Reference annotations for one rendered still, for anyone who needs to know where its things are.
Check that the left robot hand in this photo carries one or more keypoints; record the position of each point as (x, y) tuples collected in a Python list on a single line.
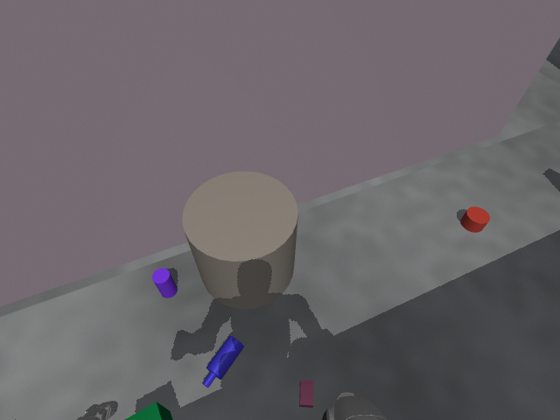
[(100, 412)]

